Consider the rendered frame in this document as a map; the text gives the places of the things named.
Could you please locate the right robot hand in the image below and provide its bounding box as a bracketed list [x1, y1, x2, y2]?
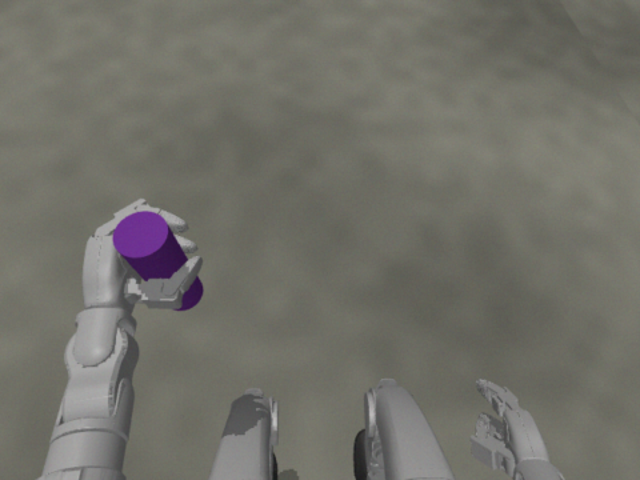
[470, 379, 551, 478]

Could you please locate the right robot arm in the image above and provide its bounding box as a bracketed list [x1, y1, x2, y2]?
[513, 459, 565, 480]

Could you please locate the can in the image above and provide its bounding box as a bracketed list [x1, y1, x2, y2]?
[113, 211, 203, 311]

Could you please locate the left robot hand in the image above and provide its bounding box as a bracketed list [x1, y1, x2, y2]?
[82, 199, 203, 314]

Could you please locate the left robot arm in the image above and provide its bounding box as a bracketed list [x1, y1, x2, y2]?
[36, 306, 139, 480]

